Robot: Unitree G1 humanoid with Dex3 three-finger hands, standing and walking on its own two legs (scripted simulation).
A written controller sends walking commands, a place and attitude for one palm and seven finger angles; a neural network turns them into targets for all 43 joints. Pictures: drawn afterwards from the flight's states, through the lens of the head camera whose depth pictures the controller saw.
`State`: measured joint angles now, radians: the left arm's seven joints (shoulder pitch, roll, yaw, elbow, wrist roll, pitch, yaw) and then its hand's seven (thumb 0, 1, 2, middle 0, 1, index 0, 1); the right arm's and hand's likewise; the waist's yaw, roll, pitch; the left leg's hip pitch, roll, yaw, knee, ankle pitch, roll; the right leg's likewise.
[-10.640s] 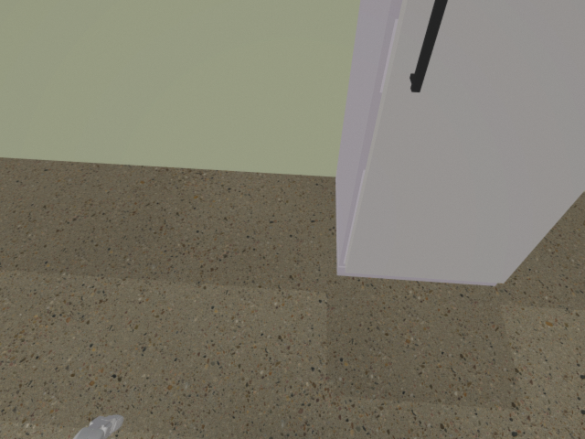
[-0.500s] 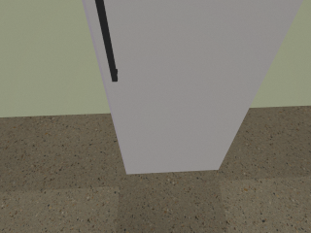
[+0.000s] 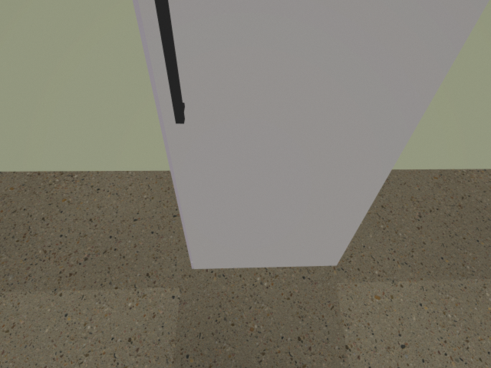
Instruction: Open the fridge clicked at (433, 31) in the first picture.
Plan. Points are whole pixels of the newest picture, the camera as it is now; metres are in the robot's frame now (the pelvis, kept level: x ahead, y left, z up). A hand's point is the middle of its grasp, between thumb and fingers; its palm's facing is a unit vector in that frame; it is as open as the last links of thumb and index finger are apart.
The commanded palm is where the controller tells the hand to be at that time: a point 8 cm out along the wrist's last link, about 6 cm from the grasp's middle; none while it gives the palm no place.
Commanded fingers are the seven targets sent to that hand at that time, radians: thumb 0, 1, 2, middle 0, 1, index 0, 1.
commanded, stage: look again from close up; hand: left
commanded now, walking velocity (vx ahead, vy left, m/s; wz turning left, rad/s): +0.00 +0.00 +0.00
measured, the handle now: (171, 50) +0.57 +0.18 +0.24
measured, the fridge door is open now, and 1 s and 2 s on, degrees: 0 0 0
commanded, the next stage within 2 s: shuffle to correct the standing spot in 0.02 s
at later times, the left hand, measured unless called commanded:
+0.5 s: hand out of the picture -0.01 +0.18 -0.20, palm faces +0.11 -0.98 -0.14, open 7.4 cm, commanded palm none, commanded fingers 0.00 0.90 0.90 -0.20 -0.30 -0.20 -0.30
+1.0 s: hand (175, 307) +0.27 +0.17 -0.18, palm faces +0.08 -0.97 -0.23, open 7.3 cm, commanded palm none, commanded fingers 0.00 0.90 0.90 -0.20 -0.30 -0.20 -0.30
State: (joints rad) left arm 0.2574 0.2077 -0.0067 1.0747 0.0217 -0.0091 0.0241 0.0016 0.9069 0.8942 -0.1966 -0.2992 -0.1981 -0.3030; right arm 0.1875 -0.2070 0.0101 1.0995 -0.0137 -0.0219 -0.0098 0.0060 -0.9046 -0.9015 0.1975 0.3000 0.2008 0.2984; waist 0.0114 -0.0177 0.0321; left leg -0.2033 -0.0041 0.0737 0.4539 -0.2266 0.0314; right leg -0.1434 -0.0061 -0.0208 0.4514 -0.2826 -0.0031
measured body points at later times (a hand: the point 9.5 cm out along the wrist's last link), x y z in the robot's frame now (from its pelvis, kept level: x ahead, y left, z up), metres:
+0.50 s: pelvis +0.05 +0.02 -0.02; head +0.06 +0.05 +0.43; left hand -0.02 +0.23 -0.19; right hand +0.06 -0.21 -0.16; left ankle +0.02 +0.10 -0.74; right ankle -0.02 -0.11 -0.74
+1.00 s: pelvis +0.16 -0.02 -0.02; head +0.21 -0.03 +0.42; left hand +0.26 +0.22 -0.16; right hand +0.10 -0.23 -0.18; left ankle +0.04 +0.10 -0.70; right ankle +0.26 -0.10 -0.74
